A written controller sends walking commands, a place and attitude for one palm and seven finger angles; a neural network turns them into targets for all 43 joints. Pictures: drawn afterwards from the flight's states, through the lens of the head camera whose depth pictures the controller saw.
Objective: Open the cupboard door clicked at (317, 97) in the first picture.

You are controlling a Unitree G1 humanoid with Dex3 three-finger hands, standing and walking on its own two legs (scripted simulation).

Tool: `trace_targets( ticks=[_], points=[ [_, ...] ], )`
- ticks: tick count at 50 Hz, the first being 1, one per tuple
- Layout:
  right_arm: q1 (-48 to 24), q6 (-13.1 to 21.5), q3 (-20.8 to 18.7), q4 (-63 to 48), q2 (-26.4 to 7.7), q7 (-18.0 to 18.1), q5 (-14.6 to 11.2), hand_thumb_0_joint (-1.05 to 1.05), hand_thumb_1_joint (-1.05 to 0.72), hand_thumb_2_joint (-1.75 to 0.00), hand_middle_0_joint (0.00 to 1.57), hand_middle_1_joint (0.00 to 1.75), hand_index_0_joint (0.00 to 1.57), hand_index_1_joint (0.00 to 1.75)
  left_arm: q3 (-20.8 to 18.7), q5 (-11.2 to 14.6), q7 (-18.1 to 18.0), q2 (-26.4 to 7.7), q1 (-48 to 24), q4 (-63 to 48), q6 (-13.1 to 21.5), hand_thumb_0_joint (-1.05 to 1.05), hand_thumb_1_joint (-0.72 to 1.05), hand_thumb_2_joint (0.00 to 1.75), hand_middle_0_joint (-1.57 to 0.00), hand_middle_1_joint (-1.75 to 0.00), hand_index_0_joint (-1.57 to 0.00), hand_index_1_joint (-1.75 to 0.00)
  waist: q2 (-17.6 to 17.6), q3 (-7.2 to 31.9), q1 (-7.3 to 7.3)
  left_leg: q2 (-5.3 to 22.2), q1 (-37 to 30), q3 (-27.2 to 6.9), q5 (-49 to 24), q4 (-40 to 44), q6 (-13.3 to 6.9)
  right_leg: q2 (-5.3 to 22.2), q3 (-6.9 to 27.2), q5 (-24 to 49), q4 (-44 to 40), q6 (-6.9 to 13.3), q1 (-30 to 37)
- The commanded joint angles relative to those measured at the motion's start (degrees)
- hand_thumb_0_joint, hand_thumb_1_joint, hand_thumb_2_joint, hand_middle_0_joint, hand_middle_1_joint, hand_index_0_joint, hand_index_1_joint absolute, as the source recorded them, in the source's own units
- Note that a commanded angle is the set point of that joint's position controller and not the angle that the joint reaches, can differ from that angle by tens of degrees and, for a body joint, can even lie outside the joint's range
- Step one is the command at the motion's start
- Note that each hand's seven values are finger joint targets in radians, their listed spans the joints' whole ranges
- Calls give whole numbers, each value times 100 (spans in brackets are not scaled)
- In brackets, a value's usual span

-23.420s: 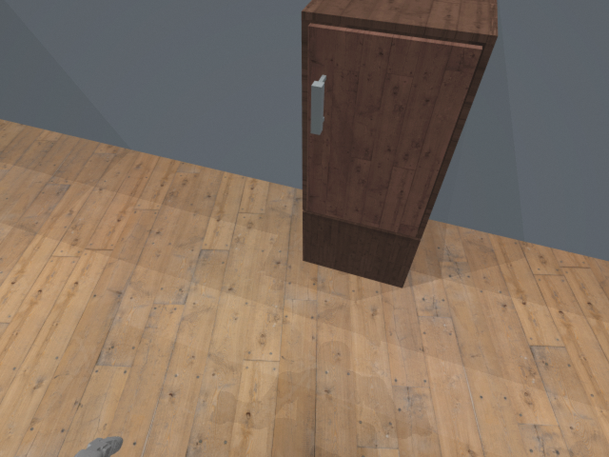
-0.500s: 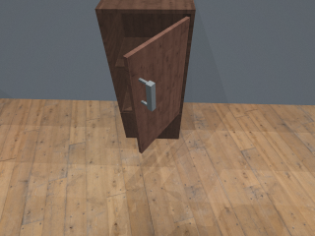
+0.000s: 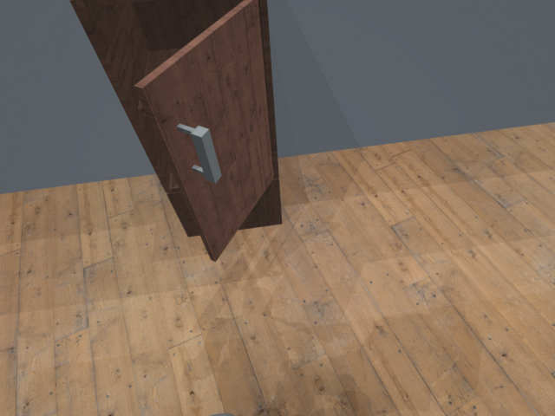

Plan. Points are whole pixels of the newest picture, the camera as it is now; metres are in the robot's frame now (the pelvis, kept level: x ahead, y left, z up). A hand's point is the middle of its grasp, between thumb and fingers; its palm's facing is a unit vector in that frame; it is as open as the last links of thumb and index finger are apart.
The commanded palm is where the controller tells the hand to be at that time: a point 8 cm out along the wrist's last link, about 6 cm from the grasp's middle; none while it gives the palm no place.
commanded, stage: walk to a spot facing it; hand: left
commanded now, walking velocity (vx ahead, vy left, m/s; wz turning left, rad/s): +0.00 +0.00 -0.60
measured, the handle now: (198, 153) +0.58 +0.21 +0.00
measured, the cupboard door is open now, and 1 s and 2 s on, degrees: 55 55 55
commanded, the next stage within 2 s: none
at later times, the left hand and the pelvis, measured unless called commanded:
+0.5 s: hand (177, 411) +0.14 +0.19 -0.15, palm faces -0.22 -0.95 -0.25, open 7.4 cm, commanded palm none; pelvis +0.00 +0.00 +0.01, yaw -17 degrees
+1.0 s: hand (264, 350) +0.24 +0.05 -0.14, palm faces -0.59 -0.79 -0.19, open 7.4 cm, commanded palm none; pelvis +0.02 -0.04 +0.01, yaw -36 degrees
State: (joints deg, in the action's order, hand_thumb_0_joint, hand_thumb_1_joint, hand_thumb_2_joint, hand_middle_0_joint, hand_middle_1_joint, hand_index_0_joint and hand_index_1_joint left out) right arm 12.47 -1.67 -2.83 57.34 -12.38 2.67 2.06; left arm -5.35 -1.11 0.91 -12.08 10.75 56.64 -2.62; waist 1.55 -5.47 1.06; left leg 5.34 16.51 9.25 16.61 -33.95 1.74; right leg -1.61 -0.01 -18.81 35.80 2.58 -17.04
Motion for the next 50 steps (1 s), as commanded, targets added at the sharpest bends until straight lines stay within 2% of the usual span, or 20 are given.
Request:
trace_targets(
  ticks=[1, 6, 16, 17, 19, 20, 21, 24, 27, 28, 29, 31, 35, 38, 39, 40, 41, 42, 46, 50],
  points=[
    [-501, -44, -221, -704, -623, -19, -107, 0, -90, -90, 20, 30, 20, 30, -247, -5, -192, -1261, 806, -207, 125, 0, 90, 90, -20, -30, -20, -30, -1235, 457, 301, -246, 1508, -912, 1611, -2671, 36, 1940, 2843, 2702, -1860, 991, 928],
    [-627, -49, -143, -759, -440, -17, -136, 0, -90, -90, 20, 30, 20, 30, -189, -11, -306, -1013, 411, -462, 162, 0, 90, 90, -20, -30, -20, -30, -604, 1004, 57, -241, 1383, -1035, 993, -2453, 158, 1324, 2305, 3911, -1238, 1000, 1468],
    [-314, 47, -157, -943, -493, 13, -213, 0, -90, -90, 20, 30, 20, 30, -220, -18, -208, -1145, 62, -764, 68, 0, 90, 90, -20, -30, -20, -30, -799, 924, -175, -535, -301, -1099, 209, 334, 2, 764, 2717, 2626, -1154, 504, 466],
    [-26, 93, -173, -872, -628, 49, -198, 0, -90, -90, 20, 30, 20, 30, -189, 14, -192, -1032, -64, -825, 64, 0, 90, 90, -20, -30, -20, -30, -593, 1008, -339, -253, -1159, -1276, -168, 1052, -83, 526, 2503, 1975, -926, 255, -216],
    [59, 130, -315, -1025, -1456, 91, -48, 0, -90, -90, 20, 30, 20, 30, -82, 70, -55, -654, -59, -1087, 104, 0, 90, 90, -20, -30, -20, -30, 1657, 772, -298, 2130, -1568, -3572, -433, 2042, -1159, -415, 742, -1401, 1148, -359, -1819],
    [-40, 134, -295, -1147, -1530, 121, 1, 0, -90, -90, 20, 30, 20, 30, -157, -3, 21, -840, -249, -1278, 146, 0, 90, 90, -20, -30, -20, -30, 1046, 555, -272, 2433, -640, -3530, -668, 1992, -1578, -38, 447, -1446, 2200, -505, -1641],
    [-104, 178, -239, -1120, -1332, 60, 67, 0, -90, -90, 20, 30, 20, 30, -165, -78, 66, -814, -370, -1179, 95, 0, 90, 90, -20, -30, -20, -30, 664, 517, -209, 1998, -427, -3135, -1262, 1878, -1466, -9, 379, -1265, 2594, -499, -1524],
    [-380, 160, -183, -1181, -1132, 71, 76, 0, -90, -90, 20, 30, 20, 30, -87, -4, 150, -612, -259, -1105, 31, 0, 90, 90, -20, -30, -20, -30, 1440, 682, -33, 1152, -509, -1351, -2942, 1075, -876, 124, -94, -1111, 1809, -473, -927],
    [-251, 110, -260, -1144, -1319, 35, -12, 0, -90, -90, 20, 30, 20, 30, -95, 23, 171, -736, 245, -945, 121, 0, 90, 90, -20, -30, -20, -30, 576, 1067, 145, 822, -224, -893, -2406, -113, -369, -116, -443, 498, -437, -336, 707],
    [-258, 77, -248, -1252, -1081, -11, -101, 0, -90, -90, 20, 30, 20, 30, -191, -23, 112, -1200, 607, -836, 177, 0, 90, 90, -20, -30, -20, -30, -787, 1065, 272, 243, 746, -444, -708, -1234, 5, 691, 841, 1696, -1366, -29, 1527],
    [-391, 59, -149, -1500, -660, -70, -151, 0, -90, -90, 20, 30, 20, 30, -293, -53, -18, -1848, 731, -826, 196, 0, 90, 90, -20, -30, -20, -30, -2344, 987, 362, -355, 1750, -406, 2027, -2575, 232, 2257, 3063, 2849, -1890, 738, 1516],
    [-510, 21, -177, -1358, -831, -80, -164, 0, -90, -90, 20, 30, 20, 30, -262, -39, -77, -1678, 307, -953, 77, 0, 90, 90, -20, -30, -20, -30, -1316, 831, 205, -103, 1571, -1059, 1690, -3162, 105, 1853, 3031, 836, -1721, 1169, 592],
    [-202, 79, -82, -1089, -550, -78, -172, 0, -90, -90, 20, 30, 20, 30, -166, -67, -177, -1360, -92, -982, 81, 0, 90, 90, -20, -30, -20, -30, -1151, 1102, -33, -251, 747, -848, 1249, -1508, 122, 1293, 2236, 2798, -1077, 925, 577],
    [464, 124, -58, -834, -531, -29, -187, 0, -90, -90, 20, 30, 20, 30, -133, 13, -142, -1298, -272, -944, 46, 0, 90, 90, -20, -30, -20, -30, -797, 1229, -349, -414, -569, -719, 32, 338, 87, 919, 2101, 1979, -823, 466, 14],
    [690, 173, -100, -787, -813, -2, -134, 0, -90, -90, 20, 30, 20, 30, -71, 40, -106, -1032, -329, -1018, 24, 0, 90, 90, -20, -30, -20, -30, -53, 1200, -430, 152, -1302, -1409, 345, 1275, -130, 411, 1747, 440, -393, 156, -871],
    [842, 221, -210, -817, -1488, 10, 28, 0, -90, -90, 20, 30, 20, 30, 18, 83, -8, -651, -334, -1187, 6, 0, 90, 90, -20, -30, -20, -30, 1720, 924, -491, 1744, -1654, -3278, 1317, 2202, -744, -398, 647, -1456, 1039, -213, -2074],
    [891, 235, -252, -892, -1707, 56, 45, 0, -90, -90, 20, 30, 20, 30, -38, 38, 77, -883, -800, -1411, 71, 0, 90, 90, -20, -30, -20, -30, 1256, 554, -585, 2525, -1086, -3867, 1660, 2518, -1374, 31, 310, -1556, 2068, -355, -2312],
    [822, 281, -236, -918, -1613, -21, 79, 0, -90, -90, 20, 30, 20, 30, -80, -53, 156, -871, -976, -1370, 117, 0, 90, 90, -20, -30, -20, -30, 512, 400, -543, 2307, -705, -3686, 1467, 2421, -1437, 198, 368, -1196, 2615, -339, -2210],
    [586, 357, -133, -834, -1230, -69, 87, 0, -90, -90, 20, 30, 20, 30, 34, -18, 358, -510, -1017, -1236, 148, 0, 90, 90, -20, -30, -20, -30, 1076, 435, -328, 1278, -873, -1253, -244, 1816, -774, 412, -279, -636, 1498, -383, -1593],
    [728, 338, -188, -726, -1350, -120, 35, 0, -90, -90, 20, 30, 20, 30, 36, -5, 344, -516, -542, -1004, 244, 0, 90, 90, -20, -30, -20, -30, 735, 900, -181, 1118, -608, -348, -926, 655, -414, -51, -903, -17, -417, -195, 360]
  ],
)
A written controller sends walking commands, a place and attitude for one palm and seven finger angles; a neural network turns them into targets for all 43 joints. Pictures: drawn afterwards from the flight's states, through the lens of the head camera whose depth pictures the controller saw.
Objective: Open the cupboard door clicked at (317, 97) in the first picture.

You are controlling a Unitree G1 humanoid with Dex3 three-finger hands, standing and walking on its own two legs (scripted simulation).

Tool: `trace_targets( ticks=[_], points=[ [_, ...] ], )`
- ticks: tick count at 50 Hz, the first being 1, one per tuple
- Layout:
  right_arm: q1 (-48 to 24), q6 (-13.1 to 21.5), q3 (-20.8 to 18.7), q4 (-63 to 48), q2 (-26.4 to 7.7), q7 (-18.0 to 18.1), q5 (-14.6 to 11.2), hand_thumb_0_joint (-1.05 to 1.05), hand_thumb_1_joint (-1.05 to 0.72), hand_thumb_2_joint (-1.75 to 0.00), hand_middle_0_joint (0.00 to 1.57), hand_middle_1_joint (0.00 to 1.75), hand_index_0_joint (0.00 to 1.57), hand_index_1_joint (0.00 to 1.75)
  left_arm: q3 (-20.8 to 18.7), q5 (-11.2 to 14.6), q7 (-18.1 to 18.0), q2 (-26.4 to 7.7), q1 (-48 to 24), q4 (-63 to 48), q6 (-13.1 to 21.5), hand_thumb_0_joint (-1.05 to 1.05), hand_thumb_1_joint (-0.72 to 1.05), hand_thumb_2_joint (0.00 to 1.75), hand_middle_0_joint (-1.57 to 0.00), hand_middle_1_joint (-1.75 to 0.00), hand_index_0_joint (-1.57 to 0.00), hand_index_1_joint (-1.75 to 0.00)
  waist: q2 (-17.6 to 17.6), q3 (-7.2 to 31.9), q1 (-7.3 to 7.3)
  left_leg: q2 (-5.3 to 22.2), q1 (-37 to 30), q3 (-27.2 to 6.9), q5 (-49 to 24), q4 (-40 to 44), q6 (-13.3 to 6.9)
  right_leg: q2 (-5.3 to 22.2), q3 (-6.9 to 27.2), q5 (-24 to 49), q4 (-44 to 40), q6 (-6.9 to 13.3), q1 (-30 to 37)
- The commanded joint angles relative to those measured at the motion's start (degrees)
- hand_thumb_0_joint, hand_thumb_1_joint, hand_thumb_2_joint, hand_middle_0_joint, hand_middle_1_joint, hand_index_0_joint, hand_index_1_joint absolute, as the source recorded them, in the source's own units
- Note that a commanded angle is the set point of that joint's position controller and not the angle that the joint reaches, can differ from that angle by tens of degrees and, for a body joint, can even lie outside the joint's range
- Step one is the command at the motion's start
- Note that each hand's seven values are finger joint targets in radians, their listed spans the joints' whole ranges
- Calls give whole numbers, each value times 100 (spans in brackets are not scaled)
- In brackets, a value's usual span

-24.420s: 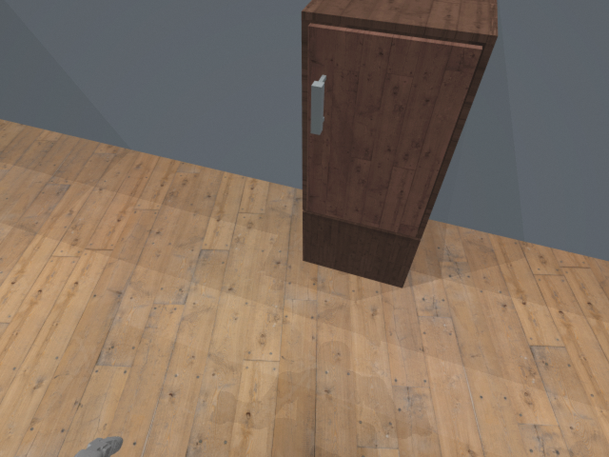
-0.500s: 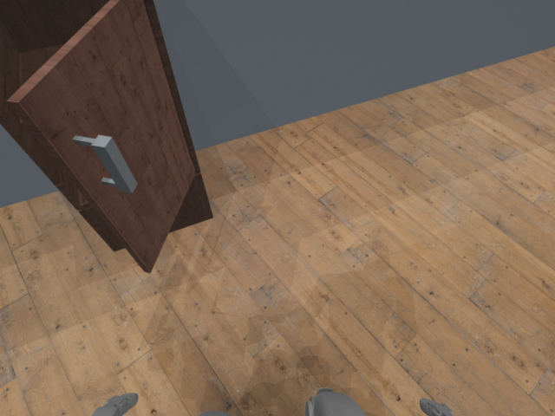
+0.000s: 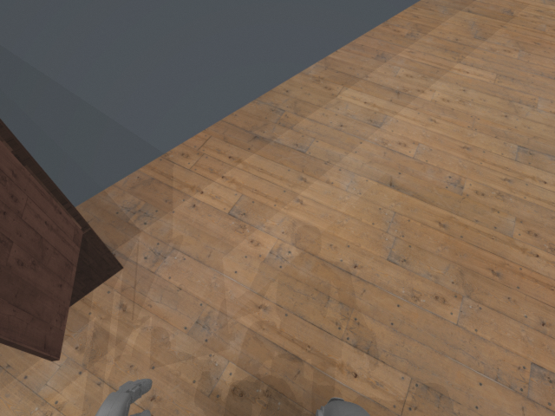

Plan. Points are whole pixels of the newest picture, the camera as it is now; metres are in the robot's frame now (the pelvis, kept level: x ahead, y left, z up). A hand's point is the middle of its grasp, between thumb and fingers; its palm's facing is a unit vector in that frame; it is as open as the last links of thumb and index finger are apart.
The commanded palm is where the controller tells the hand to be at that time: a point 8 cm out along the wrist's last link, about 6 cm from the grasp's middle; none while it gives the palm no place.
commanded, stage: walk to a spot facing it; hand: left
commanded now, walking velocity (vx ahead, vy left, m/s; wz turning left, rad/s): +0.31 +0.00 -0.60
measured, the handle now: out of the picture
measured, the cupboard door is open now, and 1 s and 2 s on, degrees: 55 55 55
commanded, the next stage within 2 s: turn to face it in 1.56 s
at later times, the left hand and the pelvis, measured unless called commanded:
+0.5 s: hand (228, 303) +0.32 +0.11 -0.16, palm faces -0.31 -0.94 -0.17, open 7.4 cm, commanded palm none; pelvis +0.16 -0.04 +0.00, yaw -18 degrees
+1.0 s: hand (289, 232) +0.49 +0.00 -0.17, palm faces -0.42 -0.89 -0.19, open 7.4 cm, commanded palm none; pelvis +0.35 -0.15 +0.00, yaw -26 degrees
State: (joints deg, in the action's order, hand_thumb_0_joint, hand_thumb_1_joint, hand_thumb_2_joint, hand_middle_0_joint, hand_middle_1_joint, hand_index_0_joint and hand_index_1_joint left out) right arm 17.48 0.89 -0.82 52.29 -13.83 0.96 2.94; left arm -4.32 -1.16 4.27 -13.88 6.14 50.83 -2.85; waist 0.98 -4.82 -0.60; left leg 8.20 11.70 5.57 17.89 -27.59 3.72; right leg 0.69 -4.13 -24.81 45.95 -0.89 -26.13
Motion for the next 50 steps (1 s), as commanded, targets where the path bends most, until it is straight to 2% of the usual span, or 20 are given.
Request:
trace_targets(
  ticks=[1, 2, 3, 4, 13, 14, 15, 16, 22, 27, 28, 29, 30, 34, 40, 41, 42, 43, 44, 50],
  points=[
    [59, 83, -370, -309, -1081, 18, -104, 0, -90, -90, 20, 30, 20, 30, -173, -12, -38, -622, 602, -199, 303, 0, 90, 90, -20, -30, -20, -30, 237, 987, 343, 518, 750, 357, -821, -987, -398, -167, -134, 765, -1925, 352, 2597],
    [-320, 83, -266, -602, -601, -50, -231, 0, -90, -90, 20, 30, 20, 30, -371, -67, -157, -1413, 1442, 27, 363, 0, 90, 90, -20, -30, -20, -30, -1816, 1155, 762, -236, 2706, 957, 806, -2831, -29, 1515, 2546, 441, -2727, 1050, 3960],
    [-1036, 76, -255, -916, -702, -33, -207, 0, -90, -90, 20, 30, 20, 30, -441, 58, -259, -1727, 1878, 138, 338, 0, 90, 90, -20, -30, -20, -30, -1900, 868, 1066, -301, 3469, -46, 2117, -3793, -13, 2283, 3804, 877, -3185, 1633, 3600],
    [-1070, 90, -292, -976, -732, -74, -217, 0, -90, -90, 20, 30, 20, 30, -410, 34, -334, -1691, 1621, 46, 310, 0, 90, 90, -20, -30, -20, -30, -900, 643, 851, -88, 3469, -430, 1838, -3970, -58, 2339, 3822, -323, -3167, 1864, 3066],
    [336, 194, -326, -138, -466, -92, -142, 0, -90, -90, 20, 30, 20, 30, -226, -18, -275, -887, 121, -195, 425, 0, 90, 90, -20, -30, -20, -30, -405, 500, -432, -561, -825, 211, -364, -177, -21, 497, 1696, -133, -2237, 859, -85],
    [910, 234, -426, 11, -847, -20, -111, 0, -90, -90, 20, 30, 20, 30, -149, -25, -242, -563, 104, -252, 412, 0, 90, 90, -20, -30, -20, -30, 668, 680, -689, 121, -1583, -818, 661, 398, -255, 39, 1348, -395, -1017, 618, -798],
    [1615, 290, -534, 106, -1480, 45, 38, 0, -90, -90, 20, 30, 20, 30, -61, 36, -206, -200, 16, -473, 410, 0, 90, 90, -20, -30, -20, -30, 2166, 799, -962, 1921, -1951, -3232, 1939, 1460, -1006, -615, 325, -1136, 1055, 242, -1843],
    [1521, 269, -523, 58, -1512, 128, 4, 0, -90, -90, 20, 30, 20, 30, -130, 25, -137, -390, -478, -719, 485, 0, 90, 90, -20, -30, -20, -30, 951, 557, -862, 2406, -1541, -3859, 2206, 1841, -1546, 49, 710, -870, 1716, 262, -2032],
    [713, 417, -281, 84, -807, 41, -6, 0, -90, -90, 20, 30, 20, 30, 53, -35, 39, 67, -455, -384, 446, 0, 90, 90, -20, -30, -20, -30, 956, 561, -241, 1022, -915, -332, -1936, 1086, -875, 396, 54, 487, 673, 141, -1105],
    [388, 236, -305, 155, -823, -31, -65, 0, -90, -90, 20, 30, 20, 30, -72, -42, -21, -232, 436, 15, 414, 0, 90, 90, -20, -30, -20, -30, 313, 705, 268, 738, 442, 413, -1003, 85, -585, -209, -548, 1127, -1194, 335, 1906],
    [196, 224, -246, 89, -664, -64, -127, 0, -90, -90, 20, 30, 20, 30, -185, -57, -95, -623, 1291, 263, 460, 0, 90, 90, -20, -30, -20, -30, -482, 968, 733, 379, 1367, 781, -739, -1267, -375, 278, 247, 474, -1640, 611, 3261],
    [-112, 235, -154, -182, -202, -136, -240, 0, -90, -90, 20, 30, 20, 30, -380, -71, -217, -1374, 2173, 467, 495, 0, 90, 90, -20, -30, -20, -30, -2081, 1313, 1104, -466, 2961, 989, 1414, -3228, -131, 1929, 2966, -150, -2705, 1357, 4248],
    [-598, 219, -232, -346, -351, -113, -210, 0, -90, -90, 20, 30, 20, 30, -404, 56, -287, -1525, 2200, 497, 444, 0, 90, 90, -20, -30, -20, -30, -1519, 924, 1156, -281, 3488, -58, 1984, -4201, -188, 2425, 3832, -432, -3404, 1759, 3712],
    [-206, 111, -299, 108, -218, -131, -108, 0, -90, -90, 20, 30, 20, 30, -153, -34, -444, -634, 612, 143, 512, 0, 90, 90, -20, -30, -20, -30, -1260, 440, 99, 200, 2038, -489, 766, -3251, -159, 1638, 1959, 247, -3307, 1315, 1294],
    [454, 226, -239, 429, 10, -170, -80, 0, -90, -90, 20, 30, 20, 30, -156, 27, -328, -581, 554, 383, 580, 0, 90, 90, -20, -30, -20, -30, -398, 443, -255, -444, -198, 352, -703, -162, -105, 795, 1025, 316, -2589, 940, 659],
    [817, 280, -288, 555, -199, -122, -63, 0, -90, -90, 20, 30, 20, 30, -125, 26, -313, -374, 551, 344, 567, 0, 90, 90, -20, -30, -20, -30, 239, 572, -409, -193, -887, -18, -459, 176, -227, 550, 865, 382, -1817, 787, 275],
    [1389, 319, -406, 682, -743, -66, 9, 0, -90, -90, 20, 30, 20, 30, -42, 38, -275, -50, 553, 239, 558, 0, 90, 90, -20, -30, -20, -30, 1497, 684, -632, 942, -1583, -1748, 271, 795, -741, -19, 337, 118, -229, 502, -762],
    [1863, 282, -476, 699, -1078, 5, 52, 0, -90, -90, 20, 30, 20, 30, 14, 34, -258, 3, 230, 22, 612, 0, 90, 90, -20, -30, -20, -30, 1751, 683, -845, 2037, -1838, -3235, 720, 1479, -1473, -231, 60, -758, 1209, 346, -1573],
    [1789, 269, -474, 629, -1050, 8, 19, 0, -90, -90, 20, 30, 20, 30, 14, -9, -246, -127, -267, -130, 657, 0, 90, 90, -20, -30, -20, -30, 983, 325, -837, 2180, -1646, -3405, 399, 1436, -1749, 166, 479, -621, 1854, 351, -2065],
    [499, 321, -350, 492, -670, -16, -17, 0, -90, -90, 20, 30, 20, 30, 63, -1, -73, 134, 14, 200, 563, 0, 90, 90, -20, -30, -20, -30, 1030, 446, -124, 860, -211, -322, -1005, 1102, -836, 275, -255, 407, -604, 163, 259]
  ],
)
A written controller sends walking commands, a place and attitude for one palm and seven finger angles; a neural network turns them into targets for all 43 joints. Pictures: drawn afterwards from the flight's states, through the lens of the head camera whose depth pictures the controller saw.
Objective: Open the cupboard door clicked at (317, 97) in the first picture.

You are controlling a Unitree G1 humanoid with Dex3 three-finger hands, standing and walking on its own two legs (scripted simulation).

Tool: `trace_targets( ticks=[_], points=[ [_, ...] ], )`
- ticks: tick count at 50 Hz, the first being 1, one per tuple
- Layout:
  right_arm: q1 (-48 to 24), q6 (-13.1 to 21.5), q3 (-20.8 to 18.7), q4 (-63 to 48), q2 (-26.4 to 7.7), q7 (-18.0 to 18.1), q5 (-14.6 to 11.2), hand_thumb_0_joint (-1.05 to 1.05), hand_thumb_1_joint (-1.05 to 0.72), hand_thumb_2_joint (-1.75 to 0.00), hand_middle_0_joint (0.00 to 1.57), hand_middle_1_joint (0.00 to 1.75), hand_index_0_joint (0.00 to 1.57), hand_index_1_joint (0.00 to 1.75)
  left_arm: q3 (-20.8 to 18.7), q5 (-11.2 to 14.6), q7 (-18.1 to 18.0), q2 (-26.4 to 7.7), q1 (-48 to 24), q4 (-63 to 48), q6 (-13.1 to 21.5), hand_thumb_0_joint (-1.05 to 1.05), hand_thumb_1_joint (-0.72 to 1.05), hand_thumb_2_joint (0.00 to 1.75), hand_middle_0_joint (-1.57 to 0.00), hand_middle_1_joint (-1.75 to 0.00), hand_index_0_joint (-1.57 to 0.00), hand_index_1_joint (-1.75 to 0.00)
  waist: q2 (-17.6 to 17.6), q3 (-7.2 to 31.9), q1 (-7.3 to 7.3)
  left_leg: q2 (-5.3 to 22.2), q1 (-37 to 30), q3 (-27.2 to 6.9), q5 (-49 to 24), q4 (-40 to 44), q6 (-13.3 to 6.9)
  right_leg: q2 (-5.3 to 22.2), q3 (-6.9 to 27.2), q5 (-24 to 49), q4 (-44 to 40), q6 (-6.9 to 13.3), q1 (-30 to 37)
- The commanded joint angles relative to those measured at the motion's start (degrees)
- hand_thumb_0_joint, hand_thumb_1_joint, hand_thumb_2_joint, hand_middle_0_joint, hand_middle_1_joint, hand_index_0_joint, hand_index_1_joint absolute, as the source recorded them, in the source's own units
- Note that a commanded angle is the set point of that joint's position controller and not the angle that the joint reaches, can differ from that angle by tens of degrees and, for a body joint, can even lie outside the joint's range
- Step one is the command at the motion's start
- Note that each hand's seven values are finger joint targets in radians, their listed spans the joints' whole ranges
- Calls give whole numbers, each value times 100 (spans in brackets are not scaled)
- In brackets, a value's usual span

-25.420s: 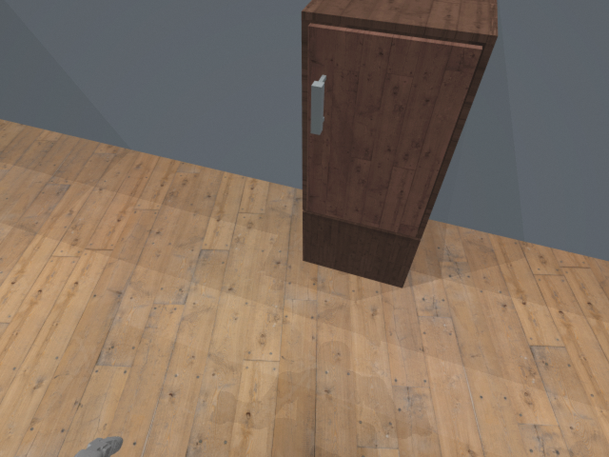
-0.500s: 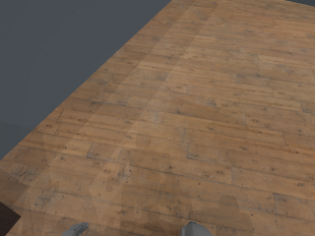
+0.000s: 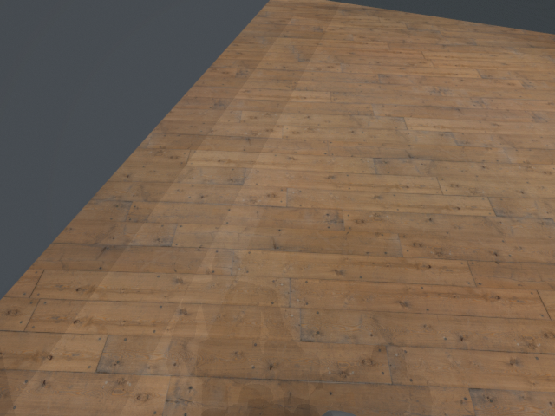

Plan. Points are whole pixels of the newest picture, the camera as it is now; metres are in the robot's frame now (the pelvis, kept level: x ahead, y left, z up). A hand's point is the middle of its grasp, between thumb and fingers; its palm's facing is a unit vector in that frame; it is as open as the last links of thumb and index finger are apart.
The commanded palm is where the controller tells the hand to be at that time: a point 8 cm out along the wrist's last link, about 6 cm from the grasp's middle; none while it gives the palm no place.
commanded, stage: walk to a spot facing it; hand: left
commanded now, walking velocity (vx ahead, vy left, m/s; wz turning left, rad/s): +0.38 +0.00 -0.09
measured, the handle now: out of the picture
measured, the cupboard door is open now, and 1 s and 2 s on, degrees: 55 55 55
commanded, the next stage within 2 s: turn to face it in 0.56 s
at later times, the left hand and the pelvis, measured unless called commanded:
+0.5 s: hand (192, 364) +0.23 +0.16 -0.18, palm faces +0.05 -0.98 -0.18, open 7.4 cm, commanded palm none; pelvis +0.23 -0.03 +0.00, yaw +0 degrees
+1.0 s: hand (221, 274) +0.42 +0.14 -0.19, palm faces +0.21 -0.96 -0.21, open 7.3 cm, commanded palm none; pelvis +0.43 -0.05 -0.02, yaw +10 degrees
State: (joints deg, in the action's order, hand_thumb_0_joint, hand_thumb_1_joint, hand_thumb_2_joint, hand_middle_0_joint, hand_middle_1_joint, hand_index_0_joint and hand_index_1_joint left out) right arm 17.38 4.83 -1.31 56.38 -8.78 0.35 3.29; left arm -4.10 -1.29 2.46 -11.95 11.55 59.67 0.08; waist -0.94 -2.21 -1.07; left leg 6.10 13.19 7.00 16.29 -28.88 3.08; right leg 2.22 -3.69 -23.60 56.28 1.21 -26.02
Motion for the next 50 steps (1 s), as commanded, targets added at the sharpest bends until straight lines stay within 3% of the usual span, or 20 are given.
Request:
trace_targets(
  ticks=[1, 3, 4, 5, 9, 16, 17, 19, 23, 29, 30, 31, 32, 38, 41, 44, 45, 46, 47, 50],
  points=[
    [464, -113, -300, 113, -1155, 29, -80, 0, -90, -90, 20, 30, 20, 30, 11, 3, 111, -104, -242, -531, 265, 0, 90, 90, -20, -30, -20, -30, 886, 295, 46, 931, -56, -345, -397, 989, -698, -71, -519, 794, -2088, -58, 1001],
    [276, -165, -267, 100, -1007, -9, -163, 0, -90, -90, 20, 30, 20, 30, -148, -19, 37, -562, 837, -174, 301, 0, 90, 90, -20, -30, -20, -30, -294, 482, 579, 362, 1053, 157, 342, -382, -380, 145, 20, 463, -2874, 125, 2790],
    [-35, -176, -189, -113, -616, -86, -238, 0, -90, -90, 20, 30, 20, 30, -307, -41, -60, -1217, 1521, 0, 320, 0, 90, 90, -20, -30, -20, -30, -1884, 447, 924, -331, 2424, 629, 1321, -1979, -137, 1497, 2173, -628, -3906, 725, 3479],
    [-551, -187, -203, -366, -637, -98, -225, 0, -90, -90, 20, 30, 20, 30, -347, 33, -110, -1424, 1802, 40, 276, 0, 90, 90, -20, -30, -20, -30, -1767, 326, 1110, -224, 2914, -35, 2061, -3186, -221, 2242, 3385, -1027, -4720, 1221, 3348],
    [-700, -213, -247, -153, -470, -102, -183, 0, -90, -90, 20, 30, 20, 30, -126, -37, -303, -573, 832, -125, 360, 0, 90, 90, -20, -30, -20, -30, -964, -84, 352, 414, 2375, -637, 1081, -2941, -152, 1864, 1710, 1420, -4266, 1048, 2083],
    [-88, -136, -223, 106, -391, -182, -144, 0, -90, -90, 20, 30, 20, 30, -149, 58, -214, -720, 674, 76, 445, 0, 90, 90, -20, -30, -20, -30, -265, 193, -108, -334, -54, 444, -724, 163, -205, 959, 272, 2362, -3367, 500, 1698],
    [506, -94, -294, 289, -712, -125, -124, 0, -90, -90, 20, 30, 20, 30, -113, 53, -197, -560, 605, 14, 432, 0, 90, 90, -20, -30, -20, -30, 306, 434, -394, -85, -1122, 46, -697, 313, -405, 738, 67, 2508, -2355, 327, 1095],
    [1847, -125, -491, 526, -1634, 30, -54, 0, -90, -90, 20, 30, 20, 30, 53, 45, -147, -248, 162, -434, 430, 0, 90, 90, -20, -30, -20, -30, 1722, 937, -893, 2155, -2539, -3104, -588, 1174, -1603, -197, -257, -765, 781, -44, -1068],
    [494, -96, -306, 185, -1074, 72, -87, 0, -90, -90, 20, 30, 20, 30, -18, -11, -64, -201, -314, -483, 295, 0, 90, 90, -20, -30, -20, -30, 1131, -281, -174, 1697, -456, -1941, -196, 1700, -1249, 640, 392, 43, 903, -116, -1233],
    [-219, -255, -341, 113, -1085, -14, -139, 0, -90, -90, 20, 30, 20, 30, -40, -16, -23, -249, 742, -97, 232, 0, 90, 90, -20, -30, -20, -30, 123, 185, 416, 540, 1013, -435, 1299, 785, -608, 24, -538, 845, -2281, -229, 1958],
    [-340, -291, -310, 54, -899, -31, -170, 0, -90, -90, 20, 30, 20, 30, -117, -48, -77, -519, 1102, -29, 256, 0, 90, 90, -20, -30, -20, -30, -539, 47, 644, 47, 1587, -46, 1599, -135, -402, 450, 106, 32, -3036, -128, 2351],
    [-395, -319, -219, -88, -491, -93, -210, 0, -90, -90, 20, 30, 20, 30, -232, -68, -141, -1072, 1491, 57, 284, 0, 90, 90, -20, -30, -20, -30, -1994, 23, 843, -544, 2400, 346, 1820, -1688, -216, 1667, 1985, -1043, -4282, 348, 2676],
    [-605, -338, -224, -279, -508, -125, -205, 0, -90, -90, 20, 30, 20, 30, -253, -14, -178, -1288, 1629, 35, 236, 0, 90, 90, -20, -30, -20, -30, -1796, 167, 912, -400, 2428, -169, 2021, -2762, -311, 2315, 2930, -1655, -5014, 819, 2522],
    [-580, -347, -133, 40, -110, -112, -218, 0, -90, -90, 20, 30, 20, 30, -38, -26, -343, -440, 955, 9, 455, 0, 90, 90, -20, -30, -20, -30, -789, 226, 286, -98, 1969, -156, 757, -1989, -110, 1703, 72, 5215, -3571, 591, 2719],
    [-721, -376, -88, -35, -122, -153, -242, 0, -90, -90, 20, 30, 20, 30, -85, 17, -353, -629, 876, -31, 413, 0, 90, 90, -20, -30, -20, -30, -794, 358, 278, -393, 1477, 265, 114, -1005, -137, 1535, -421, 5911, -3138, 362, 2867],
    [-139, -403, -156, 37, -459, -137, -207, 0, -90, -90, 20, 30, 20, 30, -97, 63, -366, -765, 454, -222, 329, 0, 90, 90, -20, -30, -20, -30, -716, 600, -153, -552, 75, 307, -1099, -17, -274, 1371, -746, 5381, -2122, 16, 2237],
    [331, -391, -253, 97, -863, -98, -155, 0, -90, -90, 20, 30, 20, 30, -95, 79, -363, -691, 400, -384, 284, 0, 90, 90, -20, -30, -20, -30, 18, 894, -364, -58, -954, -191, -2695, 43, -530, 1180, -846, 4178, -1167, -222, 1473],
    [793, -367, -388, 86, -1505, -50, -111, 0, -90, -90, 20, 30, 20, 30, -65, 162, -355, -416, 414, -612, 217, 0, 90, 90, -20, -30, -20, -30, 1706, 1240, -507, 1602, -1869, -2390, -5251, 147, -1476, 344, -885, -153, 489, -601, -32],
    [947, -431, -416, 126, -1779, 6, -150, 0, -90, -90, 20, 30, 20, 30, -27, 104, -419, -492, 102, -828, 143, 0, 90, 90, -20, -30, -20, -30, 1358, 1292, -611, 2056, -1546, -2918, -5085, 401, -1904, 125, -33, -1710, 1368, -512, -170],
    [-117, -438, -342, -273, -1470, 105, -163, 0, -90, -90, 20, 30, 20, 30, -73, 57, -368, -457, -283, -886, -26, 0, 90, 90, -20, -30, -20, -30, 1324, 458, -183, 1492, -69, -2595, -2707, 849, -1511, 388, 365, -789, 1334, -573, -503]
  ],
)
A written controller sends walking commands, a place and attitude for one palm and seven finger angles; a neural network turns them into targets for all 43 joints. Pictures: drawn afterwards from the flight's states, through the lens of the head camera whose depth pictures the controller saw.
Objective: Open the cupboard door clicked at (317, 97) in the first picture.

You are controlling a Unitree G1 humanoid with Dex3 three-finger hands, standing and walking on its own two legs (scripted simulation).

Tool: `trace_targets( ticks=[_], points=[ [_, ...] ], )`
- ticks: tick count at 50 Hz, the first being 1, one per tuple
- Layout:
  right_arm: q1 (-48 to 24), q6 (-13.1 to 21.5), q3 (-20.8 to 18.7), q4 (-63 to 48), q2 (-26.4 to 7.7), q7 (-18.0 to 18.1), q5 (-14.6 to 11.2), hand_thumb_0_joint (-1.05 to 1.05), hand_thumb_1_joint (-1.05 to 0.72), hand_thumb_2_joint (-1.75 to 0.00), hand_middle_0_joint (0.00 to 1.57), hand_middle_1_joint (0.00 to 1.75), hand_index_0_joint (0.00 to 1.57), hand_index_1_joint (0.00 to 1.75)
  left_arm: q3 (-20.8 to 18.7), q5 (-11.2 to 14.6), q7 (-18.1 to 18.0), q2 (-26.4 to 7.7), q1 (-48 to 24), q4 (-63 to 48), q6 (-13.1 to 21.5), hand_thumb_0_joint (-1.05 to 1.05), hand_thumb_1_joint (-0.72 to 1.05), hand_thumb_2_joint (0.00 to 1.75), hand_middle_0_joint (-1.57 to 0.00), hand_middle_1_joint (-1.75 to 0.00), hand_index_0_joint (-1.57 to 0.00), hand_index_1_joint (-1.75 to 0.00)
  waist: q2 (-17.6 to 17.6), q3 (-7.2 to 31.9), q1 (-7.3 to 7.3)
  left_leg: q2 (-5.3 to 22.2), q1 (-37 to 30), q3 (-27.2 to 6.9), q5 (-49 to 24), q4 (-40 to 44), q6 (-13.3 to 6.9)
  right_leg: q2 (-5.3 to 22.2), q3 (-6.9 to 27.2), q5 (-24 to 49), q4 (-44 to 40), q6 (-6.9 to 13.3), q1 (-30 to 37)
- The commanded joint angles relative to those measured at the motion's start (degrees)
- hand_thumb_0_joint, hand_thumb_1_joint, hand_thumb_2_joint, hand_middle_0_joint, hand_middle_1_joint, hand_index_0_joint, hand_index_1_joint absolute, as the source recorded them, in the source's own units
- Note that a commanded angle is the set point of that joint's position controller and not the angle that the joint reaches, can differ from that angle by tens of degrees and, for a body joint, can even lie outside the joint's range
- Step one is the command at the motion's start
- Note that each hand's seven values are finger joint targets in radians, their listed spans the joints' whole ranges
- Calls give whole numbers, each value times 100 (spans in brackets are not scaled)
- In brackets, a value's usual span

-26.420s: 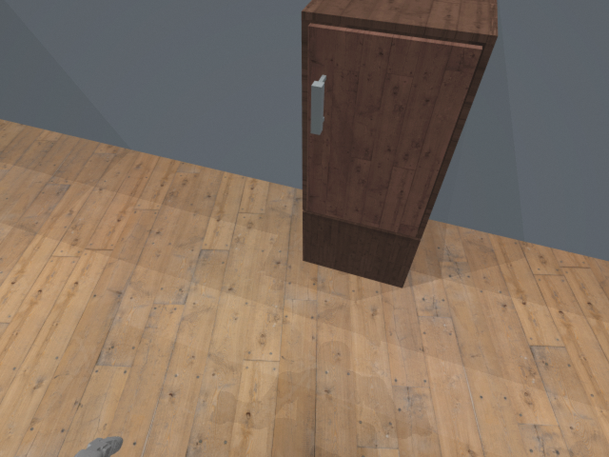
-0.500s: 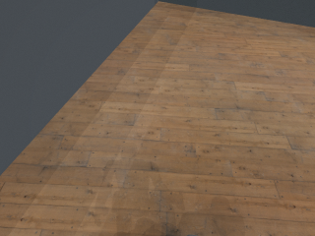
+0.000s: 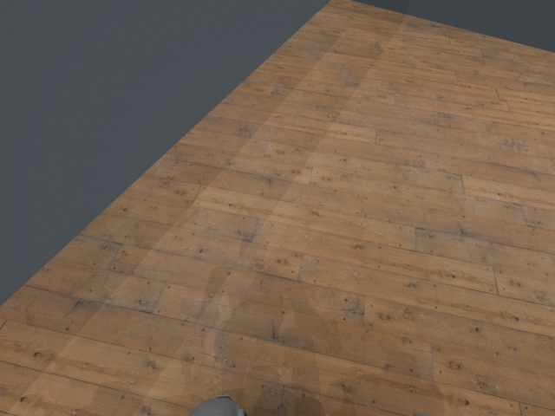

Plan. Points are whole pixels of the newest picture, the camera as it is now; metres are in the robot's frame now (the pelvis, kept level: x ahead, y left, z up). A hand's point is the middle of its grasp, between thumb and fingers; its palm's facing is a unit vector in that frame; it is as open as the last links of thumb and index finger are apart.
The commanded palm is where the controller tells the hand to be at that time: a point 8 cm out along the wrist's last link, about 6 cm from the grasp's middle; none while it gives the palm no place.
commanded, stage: turn to face it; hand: left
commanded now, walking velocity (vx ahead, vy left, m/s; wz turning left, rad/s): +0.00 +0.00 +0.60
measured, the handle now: out of the picture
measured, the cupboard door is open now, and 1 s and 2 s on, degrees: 55 55 55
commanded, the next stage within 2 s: none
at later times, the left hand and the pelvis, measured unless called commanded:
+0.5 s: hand out of the picture +0.06 +0.15 -0.15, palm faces +0.34 -0.91 -0.24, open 7.4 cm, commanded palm none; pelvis +0.07 -0.06 +0.01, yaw +20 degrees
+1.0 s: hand out of the picture +0.07 +0.11 -0.14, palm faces +0.61 -0.75 -0.26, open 7.4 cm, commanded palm none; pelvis +0.13 -0.10 +0.02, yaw +39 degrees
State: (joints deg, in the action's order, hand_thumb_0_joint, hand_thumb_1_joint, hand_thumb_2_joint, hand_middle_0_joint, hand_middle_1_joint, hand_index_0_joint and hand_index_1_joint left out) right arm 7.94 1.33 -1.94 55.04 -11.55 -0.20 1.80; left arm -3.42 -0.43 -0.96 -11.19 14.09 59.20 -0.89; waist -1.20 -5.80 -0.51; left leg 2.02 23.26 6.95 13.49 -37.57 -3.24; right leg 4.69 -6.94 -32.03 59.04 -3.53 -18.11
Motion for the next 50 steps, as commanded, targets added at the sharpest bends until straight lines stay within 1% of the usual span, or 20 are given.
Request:
trace_targets(
  ticks=[1, 7, 9, 11, 12, 14, 16, 19, 22, 24, 25, 26, 27, 31, 37, 39, 40, 42, 46, 50],
  points=[
    [565, -103, -263, -235, -1145, 165, 2, 0, -90, -90, 20, 30, 20, 30, -163, -23, 9, -523, -421, -787, 11, 0, 90, 90, -20, -30, -20, -30, 1204, 814, -92, 1646, -900, -2302, -1978, 1786, -713, 107, 668, 317, 788, -96, -1093],
    [24, -263, -434, -541, -1373, 95, 21, 0, -90, -90, 20, 30, 20, 30, -178, -37, 68, -499, -157, -907, -38, 0, 90, 90, -20, -30, -20, -30, 994, 972, 59, 1041, -262, -2164, -31, 1767, -402, -345, 256, 769, -1683, -22, 202],
    [-248, -328, -471, -688, -1260, 62, -34, 0, -90, -90, 20, 30, 20, 30, -250, -64, 41, -736, 290, -882, 20, 0, 90, 90, -20, -30, -20, -30, 628, 893, 321, 574, 415, -1850, 506, 1268, -51, -271, 322, 1417, -3120, 44, 1105],
    [-453, -340, -399, -994, -653, -33, -79, 0, -90, -90, 20, 30, 20, 30, -390, -167, -35, -1622, 319, -1066, 62, 0, 90, 90, -20, -30, -20, -30, -1831, 623, 519, -497, 1443, -575, 2022, -1587, 590, 2296, 2982, 735, -4953, 1103, 986],
    [-346, -340, -406, -1015, -786, -68, -45, 0, -90, -90, 20, 30, 20, 30, -330, -125, -35, -1567, -7, -1195, 72, 0, 90, 90, -20, -30, -20, -30, -1213, 682, 306, -202, 1163, -816, 1947, -2548, 504, 2333, 2660, 1080, -4723, 1349, 505],
    [-208, -407, -421, -827, -707, -77, -56, 0, -90, -90, 20, 30, 20, 30, -251, -116, -93, -1089, -483, -1312, 99, 0, 90, 90, -20, -30, -20, -30, -1260, 685, 14, 64, 1227, -736, 1487, -3172, 613, 1734, 1575, 2858, -4120, 1125, 754],
    [-379, -378, -306, -834, -546, -110, -82, 0, -90, -90, 20, 30, 20, 30, -193, -112, -76, -974, -260, -1236, 158, 0, 90, 90, -20, -30, -20, -30, -1192, 643, 114, 40, 1122, -423, 1519, -2220, 713, 1426, 702, 5112, -3590, 995, 1394],
    [-656, -322, -194, -899, -394, -149, -116, 0, -90, -90, 20, 30, 20, 30, -234, -118, -72, -1212, 263, -1015, 196, 0, 90, 90, -20, -30, -20, -30, -1034, 855, 351, -193, 708, 9, 1358, -771, 689, 1419, 470, 6691, -3058, 865, 2144],
    [-359, -304, -188, -865, -539, -133, -111, 0, -90, -90, 20, 30, 20, 30, -281, -74, -53, -1393, 137, -1033, 187, 0, 90, 90, -20, -30, -20, -30, -1152, 1033, 163, -337, -104, 158, 607, 276, 572, 1375, 127, 6670, -2567, 670, 1936],
    [318, -270, -308, -700, -947, -116, -61, 0, -90, -90, 20, 30, 20, 30, -264, -21, -26, -1321, -123, -1139, 164, 0, 90, 90, -20, -30, -20, -30, -488, 1356, -244, 69, -1809, -222, -1288, 1141, 322, 1235, -182, 5348, -1409, 261, 757],
    [803, -213, -477, -655, -1628, -80, 2, 0, -90, -90, 20, 30, 20, 30, -198, 29, 11, -918, -169, -1388, 123, 0, 90, 90, -20, -30, -20, -30, 1472, 1628, -491, 1734, -2989, -2368, -3819, 1143, -557, 440, -356, 1437, -30, -189, -1017],
    [1158, -282, -519, -528, -1913, -45, -35, 0, -90, -90, 20, 30, 20, 30, -110, -18, -25, -869, -545, -1611, 53, 0, 90, 90, -20, -30, -20, -30, 1661, 1534, -613, 2385, -2770, -2975, -4635, 1266, -1224, 143, 259, -754, 790, -188, -1521],
    [1082, -267, -535, -571, -1940, 26, -29, 0, -90, -90, 20, 30, 20, 30, -122, -38, -43, -897, -775, -1690, -14, 0, 90, 90, -20, -30, -20, -30, 1023, 1376, -590, 2332, -2354, -2999, -3719, 1317, -1251, 188, 589, -551, 1030, -183, -1737],
    [20, -256, -421, -837, -1506, 100, -11, 0, -90, -90, 20, 30, 20, 30, -176, -27, 61, -806, -540, -1331, -119, 0, 90, 90, -20, -30, -20, -30, 1189, 907, -58, 1220, -1143, -2028, -1826, 1550, -576, 53, 593, 451, 208, -155, -1016],
    [-410, -365, -472, -931, -1428, 56, -54, 0, -90, -90, 20, 30, 20, 30, -220, -32, 67, -889, 195, -1182, -13, 0, 90, 90, -20, -30, -20, -30, 718, 879, 322, 620, 120, -1980, -243, 965, -135, -330, 312, 1570, -2880, -15, 1015],
    [-432, -378, -397, -1163, -801, -31, -123, 0, -90, -90, 20, 30, 20, 30, -373, -156, -23, -1755, 298, -1278, 69, 0, 90, 90, -20, -30, -20, -30, -1789, 741, 462, -591, 1099, -684, 2061, -1582, 578, 2137, 2917, 1299, -4739, 984, 1102],
    [-296, -393, -405, -1153, -908, -65, -80, 0, -90, -90, 20, 30, 20, 30, -320, -118, -34, -1725, 133, -1359, 70, 0, 90, 90, -20, -30, -20, -30, -1284, 818, 339, -281, 861, -934, 2150, -2669, 485, 2349, 2751, 1301, -4617, 1345, 562],
    [-340, -437, -400, -950, -853, -75, -64, 0, -90, -90, 20, 30, 20, 30, -208, -93, -91, -1187, -338, -1424, 92, 0, 90, 90, -20, -30, -20, -30, -1341, 566, 63, 2, 1092, -893, 1640, -3344, 581, 1703, 1781, 2840, -4103, 1193, 639],
    [-584, -386, -228, -915, -487, -147, -124, 0, -90, -90, 20, 30, 20, 30, -233, -112, -91, -1204, 31, -1256, 140, 0, 90, 90, -20, -30, -20, -30, -1030, 884, 273, -116, 528, -251, 1543, -1252, 699, 1407, 639, 5472, -3330, 998, 1613],
    [-357, -340, -204, -874, -516, -140, -131, 0, -90, -90, 20, 30, 20, 30, -297, -78, -59, -1387, 166, -1100, 135, 0, 90, 90, -20, -30, -20, -30, -1001, 1033, 210, -290, -299, -1, 721, 310, 581, 1434, 338, 5593, -2777, 748, 1668]
  ],
)
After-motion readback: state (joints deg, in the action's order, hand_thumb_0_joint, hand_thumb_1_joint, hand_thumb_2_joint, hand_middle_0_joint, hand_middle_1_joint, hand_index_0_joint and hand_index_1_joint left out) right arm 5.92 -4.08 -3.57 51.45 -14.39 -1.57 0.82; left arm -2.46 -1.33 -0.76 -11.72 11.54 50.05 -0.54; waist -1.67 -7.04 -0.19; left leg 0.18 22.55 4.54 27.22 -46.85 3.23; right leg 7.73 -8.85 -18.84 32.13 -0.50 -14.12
